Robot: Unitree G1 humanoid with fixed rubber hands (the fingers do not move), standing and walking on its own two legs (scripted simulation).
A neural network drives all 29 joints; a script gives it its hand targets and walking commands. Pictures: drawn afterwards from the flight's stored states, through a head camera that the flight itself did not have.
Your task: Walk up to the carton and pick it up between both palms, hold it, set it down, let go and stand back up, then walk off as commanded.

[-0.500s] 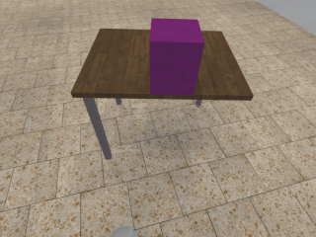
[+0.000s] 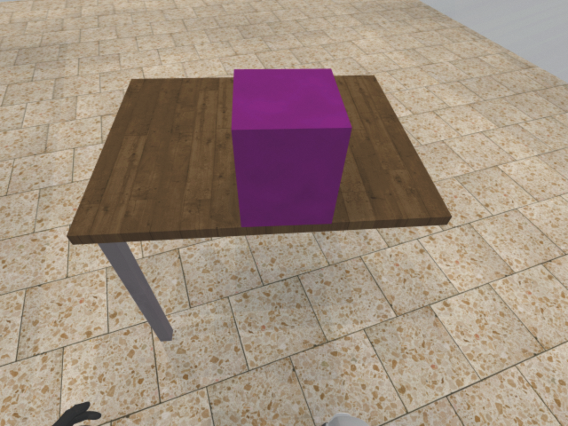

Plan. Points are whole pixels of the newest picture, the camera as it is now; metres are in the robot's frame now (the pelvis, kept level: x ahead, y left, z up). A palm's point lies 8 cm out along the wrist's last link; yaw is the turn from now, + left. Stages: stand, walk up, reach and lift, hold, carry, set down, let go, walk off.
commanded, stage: walk up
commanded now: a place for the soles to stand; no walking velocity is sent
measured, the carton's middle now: (285, 150) +0.65 -0.02 +0.02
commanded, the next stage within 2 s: none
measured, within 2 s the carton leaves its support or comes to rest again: neither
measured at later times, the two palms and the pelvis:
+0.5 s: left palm (101, 412) +0.19 +0.28 -0.13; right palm (515, 399) +0.18 -0.36 -0.10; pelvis +0.12 -0.03 -0.02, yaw +1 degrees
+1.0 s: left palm (104, 393) +0.21 +0.27 -0.10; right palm (510, 368) +0.23 -0.37 -0.09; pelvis +0.13 -0.05 +0.00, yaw +1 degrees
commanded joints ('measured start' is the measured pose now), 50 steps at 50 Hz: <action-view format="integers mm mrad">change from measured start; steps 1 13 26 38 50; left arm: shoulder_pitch -3 47 80 -106 -153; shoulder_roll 169 178 135 151 146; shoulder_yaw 57 47 9 1 -5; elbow -63 -81 37 131 228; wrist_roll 9 -15 -46 -21 -27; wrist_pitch -42 -39 21 -19 -10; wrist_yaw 20 67 110 97 98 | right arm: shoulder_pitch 3 -1 -226 -345 -396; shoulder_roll -218 -109 -164 -119 -98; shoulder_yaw -59 -4 -14 -3 22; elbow -43 44 23 125 233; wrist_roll -5 -9 3 0 6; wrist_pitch -8 22 27 51 56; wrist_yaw -23 -25 -49 -18 -15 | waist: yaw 53 74 71 26 47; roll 53 -105 156 -1 18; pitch -56 23 -97 -59 -76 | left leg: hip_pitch -148 -336 -169 -121 -82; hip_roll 204 52 291 100 84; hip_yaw -106 -32 -364 -184 -146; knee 57 375 -38 -1 -54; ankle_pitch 240 -2 384 124 276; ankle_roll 156 8 239 64 40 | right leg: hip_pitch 265 169 135 139 267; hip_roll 66 -118 47 -26 -22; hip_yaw -47 106 68 130 73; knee -120 -303 226 -203 -277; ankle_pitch -96 96 -381 -150 -38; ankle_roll -39 -228 -20 -53 -25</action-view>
